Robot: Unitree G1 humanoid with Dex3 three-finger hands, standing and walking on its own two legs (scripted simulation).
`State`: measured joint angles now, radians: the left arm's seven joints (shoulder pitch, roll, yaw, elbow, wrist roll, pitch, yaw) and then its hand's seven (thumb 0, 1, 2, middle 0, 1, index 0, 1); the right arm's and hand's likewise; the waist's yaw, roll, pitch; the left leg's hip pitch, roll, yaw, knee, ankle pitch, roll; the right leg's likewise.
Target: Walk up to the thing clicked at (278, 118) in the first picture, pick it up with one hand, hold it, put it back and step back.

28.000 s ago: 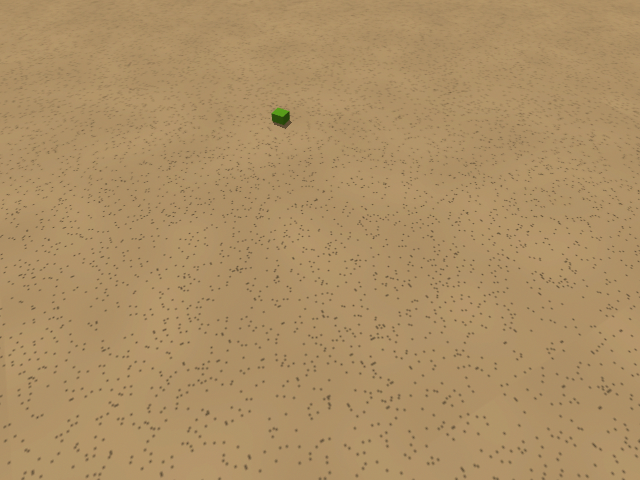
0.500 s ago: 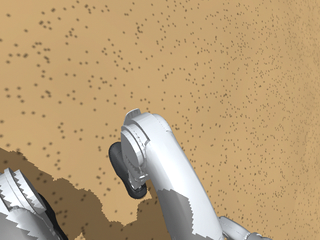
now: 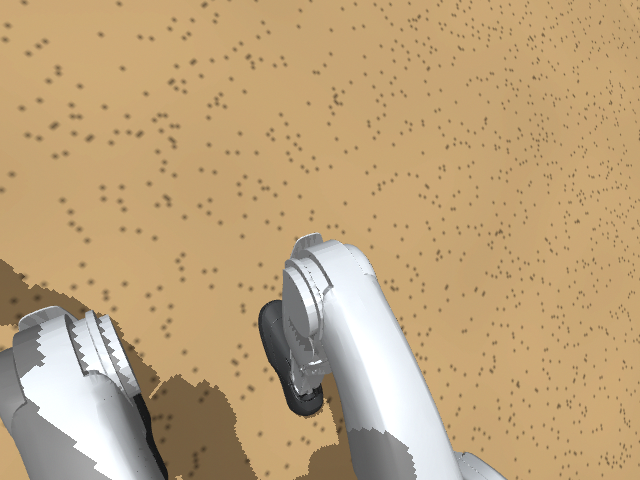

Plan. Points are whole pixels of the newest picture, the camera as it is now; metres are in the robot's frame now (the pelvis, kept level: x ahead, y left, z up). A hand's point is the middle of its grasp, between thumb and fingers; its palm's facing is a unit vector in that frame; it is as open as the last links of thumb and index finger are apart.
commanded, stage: withdraw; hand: left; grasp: from above
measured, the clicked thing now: out of the picture +0.42 +0.37 -0.31
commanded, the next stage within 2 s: home in 0.48 s
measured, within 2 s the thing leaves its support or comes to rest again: neither
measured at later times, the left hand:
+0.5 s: hand out of the picture +0.41 +0.34 -0.12, palm faces -0.47 -0.23 -0.85, open 12.2 cm
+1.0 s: hand out of the picture +0.39 +0.34 -0.10, palm faces -0.37 -0.29 -0.88, open 10.4 cm
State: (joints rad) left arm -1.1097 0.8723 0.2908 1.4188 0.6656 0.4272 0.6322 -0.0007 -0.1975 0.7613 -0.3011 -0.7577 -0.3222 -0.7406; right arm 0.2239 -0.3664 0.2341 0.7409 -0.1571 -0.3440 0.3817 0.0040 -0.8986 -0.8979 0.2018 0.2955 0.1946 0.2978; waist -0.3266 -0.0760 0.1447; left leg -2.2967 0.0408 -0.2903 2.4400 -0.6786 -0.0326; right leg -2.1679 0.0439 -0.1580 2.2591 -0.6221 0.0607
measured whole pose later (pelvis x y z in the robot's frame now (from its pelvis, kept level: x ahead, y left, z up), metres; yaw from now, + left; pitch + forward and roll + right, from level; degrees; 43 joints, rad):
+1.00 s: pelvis +0.01 +0.00 +0.03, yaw +8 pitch +35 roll -8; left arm -0.63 0.65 0.08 0.87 0.95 -0.14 0.13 0.00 0.27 0.86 -0.22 -0.48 -0.21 -0.50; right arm 0.17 -0.28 -0.02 0.67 -0.07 0.00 0.10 0.01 -0.90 -0.90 0.20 0.30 0.20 0.30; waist -0.14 0.02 -0.11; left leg -2.22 0.03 -0.14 2.29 -0.69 -0.02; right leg -2.14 -0.01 -0.04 2.22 -0.69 0.05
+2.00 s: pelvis +0.09 +0.01 +0.37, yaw +15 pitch +13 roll -3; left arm 0.47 0.21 0.04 -0.11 -0.07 0.45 0.06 0.01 0.91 0.90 -0.20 -0.30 -0.20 -0.30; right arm 0.32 -0.22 0.03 0.54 0.03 -0.19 -0.19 0.01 -0.91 -0.90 0.21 0.30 0.20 0.30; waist -0.06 0.05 -0.20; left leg -0.78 0.05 -0.06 1.04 -0.49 -0.02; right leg -0.72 -0.02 -0.06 0.98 -0.48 0.02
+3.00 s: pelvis +0.08 +0.01 +0.38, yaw +15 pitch +9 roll -3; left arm 0.50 0.23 0.03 -0.14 -0.05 0.46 0.01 0.01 0.91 0.90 -0.20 -0.30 -0.20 -0.30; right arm 0.29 -0.22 0.03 0.56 0.00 -0.26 -0.19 0.02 -0.90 -0.90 0.21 0.30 0.20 0.30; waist -0.03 0.05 -0.16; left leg -0.70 0.04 -0.05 1.01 -0.47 -0.02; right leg -0.64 -0.03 -0.05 0.95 -0.47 0.03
